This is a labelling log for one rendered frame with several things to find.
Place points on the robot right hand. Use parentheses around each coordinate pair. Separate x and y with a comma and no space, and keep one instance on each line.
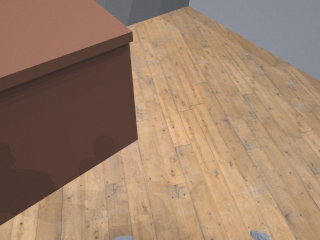
(256,235)

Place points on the table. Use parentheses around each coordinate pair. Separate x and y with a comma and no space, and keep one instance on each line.
(66,96)

